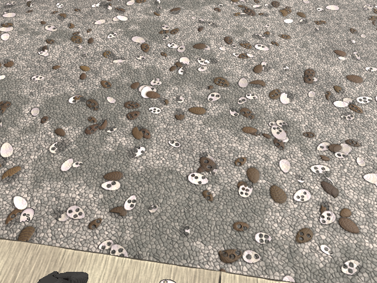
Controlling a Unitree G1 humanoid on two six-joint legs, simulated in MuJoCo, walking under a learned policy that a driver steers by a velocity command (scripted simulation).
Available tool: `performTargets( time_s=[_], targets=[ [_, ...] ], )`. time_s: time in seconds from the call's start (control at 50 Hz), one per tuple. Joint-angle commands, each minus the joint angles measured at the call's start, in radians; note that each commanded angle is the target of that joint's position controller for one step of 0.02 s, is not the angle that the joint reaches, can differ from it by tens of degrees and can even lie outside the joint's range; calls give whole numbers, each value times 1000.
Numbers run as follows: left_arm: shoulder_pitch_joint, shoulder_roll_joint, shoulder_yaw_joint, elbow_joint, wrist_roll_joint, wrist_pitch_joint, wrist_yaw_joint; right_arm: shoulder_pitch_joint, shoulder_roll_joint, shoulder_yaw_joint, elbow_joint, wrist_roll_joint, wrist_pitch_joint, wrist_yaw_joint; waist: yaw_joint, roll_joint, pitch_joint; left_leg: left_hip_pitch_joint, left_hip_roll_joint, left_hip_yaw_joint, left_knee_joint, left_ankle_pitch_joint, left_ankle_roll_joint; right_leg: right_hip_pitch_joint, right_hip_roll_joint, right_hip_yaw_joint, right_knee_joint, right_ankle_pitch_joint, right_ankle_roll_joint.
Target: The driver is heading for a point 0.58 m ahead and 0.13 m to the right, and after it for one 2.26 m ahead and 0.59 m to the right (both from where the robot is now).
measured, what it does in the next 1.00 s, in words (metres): walks ahead, turning right: right foot, then left foot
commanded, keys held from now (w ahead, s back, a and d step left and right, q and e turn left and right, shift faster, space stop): w+e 0.62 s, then w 0.38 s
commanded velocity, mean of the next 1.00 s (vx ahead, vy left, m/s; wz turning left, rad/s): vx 0.50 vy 0.00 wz -0.34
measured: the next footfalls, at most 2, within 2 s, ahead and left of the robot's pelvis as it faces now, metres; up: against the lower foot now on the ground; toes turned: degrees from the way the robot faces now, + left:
right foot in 0.08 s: +0.22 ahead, -0.12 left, +0.00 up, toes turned -1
left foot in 0.54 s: +0.47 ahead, +0.06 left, +0.00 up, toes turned -21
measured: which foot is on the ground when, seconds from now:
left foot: down 0.00-0.10, up 0.12-0.52, down 0.54-1.00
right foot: up 0.00-0.06, down 0.08-0.58, up 0.60-1.00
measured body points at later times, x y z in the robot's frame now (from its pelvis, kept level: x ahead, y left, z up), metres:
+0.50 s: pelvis +0.28 -0.05 +0.00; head +0.30 -0.06 +0.45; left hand +0.35 +0.23 -0.11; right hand +0.45 -0.33 -0.07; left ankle +0.45 +0.08 -0.70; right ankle +0.18 -0.12 -0.74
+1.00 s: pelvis +0.51 -0.16 -0.04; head +0.53 -0.18 +0.41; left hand +0.84 -0.06 -0.10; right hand +0.35 -0.40 -0.17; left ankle +0.43 +0.07 -0.74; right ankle +0.60 -0.35 -0.76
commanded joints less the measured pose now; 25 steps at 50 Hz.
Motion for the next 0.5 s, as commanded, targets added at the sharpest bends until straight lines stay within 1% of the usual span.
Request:
performTargets(
  time_s=[0.02, 0.04, 0.06, 0.08, 0.1, 0.12, 0.14, 0.16, 0.18, 0.2, 0.22, 0.24, 0.26, 0.28, 0.32, 0.34, 0.36, 0.38, 0.4, 0.42, 0.44, 0.46, 0.48, 0.5],
  targets=[
    [-82, 110, 28, -94, -7, -19, -13, 52, -169, -48, -17, -2, 0, -8, 0, 144, 29, 78, 330, -138, -26, 506, 129, -20, 4, -14, -26, -113, -61],
    [-20, 124, 37, -81, -6, -20, -14, 30, -175, -49, -19, 0, 4, -9, 37, 148, -1, 88, 313, -105, 39, 679, 111, 64, 32, -42, -40, -142, -85],
    [100, 151, 55, -46, 0, -21, -12, 10, -168, -44, -24, 1, 8, -12, 98, 125, -80, 74, 266, -49, 177, 843, 86, 235, 64, -66, -60, -100, -117],
    [255, 199, 70, -18, 7, -19, -11, 1, -145, -32, -42, -11, 9, -18, 162, 59, -206, -52, 211, 7, 422, 748, 49, 491, -32, 68, -34, -23, -176],
    [346, 286, 93, -9, 7, -13, -14, 117, -82, -14, -64, -17, -8, -16, 130, -173, -331, -423, 49, 83, 816, 279, -44, 841, -236, 512, -90, -154, -343],
    [364, 225, 78, 5, -23, -5, -21, 102, -93, -7, -65, -19, -27, -7, 142, -234, -341, -633, 16, 2, 926, -191, -54, 928, -284, 782, -250, -401, -369],
    [311, 172, 61, -9, -27, 3, -14, 4, -146, -19, -87, 8, -42, 5, 157, -133, -191, -736, 79, -28, 975, -142, -45, 833, -274, 693, -267, -517, -322],
    [264, 156, 55, -27, -9, 13, -8, -79, -142, -15, -104, 12, -53, 9, 151, -28, -101, -731, 116, -7, 929, -65, -37, 697, -235, 584, -279, -478, -292],
    [231, 142, 48, -33, 1, 18, -6, -119, -133, -17, -115, -5, -60, 7, 126, 27, -27, -712, 144, 5, 840, -15, -38, 575, -194, 501, -299, -387, -279],
    [212, 124, 41, -40, 9, 18, -1, -110, -131, -22, -117, -20, -60, 4, 95, 11, -21, -654, 171, 5, 760, 30, -43, 510, -155, 443, -313, -300, -266],
    [200, 121, 40, -46, 8, 18, 2, -94, -124, -23, -116, -24, -57, 1, 78, -23, -25, -616, 176, 14, 713, 50, -58, 480, -128, 414, -324, -220, -268],
    [202, 125, 41, -44, 6, 19, 8, -82, -119, -23, -114, -28, -52, -3, 69, -42, -32, -600, 179, 20, 672, 59, -74, 463, -118, 389, -328, -147, -274],
    [212, 133, 44, -38, 4, 19, 14, -86, -113, -22, -114, -29, -46, -8, 65, -43, -34, -593, 178, 29, 632, 68, -89, 440, -113, 362, -327, -81, -278],
    [227, 145, 48, -31, 2, 19, 21, -112, -104, -19, -121, -29, -43, -12, 70, -34, -28, -598, 173, 36, 576, 100, -104, 424, -107, 339, -328, -33, -280],
    [256, 167, 56, -14, -6, 22, 35, -183, -81, -9, -135, -30, -41, -14, 92, -26, -17, -587, 160, 39, 441, 227, -121, 399, -84, 297, -325, 4, -261],
    [271, 171, 58, -6, -10, 26, 40, -218, -71, -5, -140, -30, -44, -12, 105, -30, -15, -564, 149, 40, 375, 297, -125, 383, -67, 279, -319, 5, -245],
    [290, 173, 59, 5, -14, 31, 47, -271, -62, -3, -158, -35, -51, -5, 122, -31, -13, -539, 134, 42, 308, 373, -120, 370, -49, 271, -310, 25, -228],
    [304, 173, 58, 13, -15, 37, 52, -301, -57, -1, -163, -32, -56, 1, 131, -36, -14, -506, 116, 46, 250, 425, -117, 361, -36, 262, -299, 16, -216],
    [316, 171, 59, 18, -9, 42, 53, -312, -45, 1, -163, -29, -62, 6, 134, -50, -37, -428, 91, 60, 246, 481, -120, 329, -22, 252, -284, 47, -210],
    [325, 170, 60, 21, -9, 47, 52, -325, -51, -1, -166, -21, -65, 10, 136, -58, -38, -401, 79, 60, 235, 478, -122, 326, -22, 261, -270, 45, -208],
    [317, 173, 60, 13, 10, 44, 55, -270, -91, -16, -141, -24, -78, 22, 111, -67, -93, -319, 86, 41, 368, 565, -107, 309, -53, 287, -228, 88, -215],
    [297, 159, 58, -1, 5, 46, 56, -254, -107, -24, -133, -24, -82, 26, 94, -61, -84, -359, 90, 28, 375, 492, -97, 349, -54, 304, -182, 91, -215],
    [292, 145, 56, -12, -2, 51, 54, -268, -113, -26, -140, -24, -87, 31, 93, -54, -63, -381, 88, 29, 354, 411, -87, 378, -61, 339, -155, 71, -215],
    [284, 136, 55, -24, -5, 58, 53, -271, -115, -28, -144, -23, -92, 33, 84, -52, -47, -371, 82, 29, 312, 326, -76, 398, -65, 377, -126, 57, -211]
  ],
)
Keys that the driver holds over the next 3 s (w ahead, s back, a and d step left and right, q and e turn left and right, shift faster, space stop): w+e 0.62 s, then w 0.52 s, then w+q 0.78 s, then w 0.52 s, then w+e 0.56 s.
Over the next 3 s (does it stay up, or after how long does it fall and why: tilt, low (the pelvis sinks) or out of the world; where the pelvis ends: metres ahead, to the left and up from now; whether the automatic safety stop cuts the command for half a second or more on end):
stays up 1.56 -0.41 -0.13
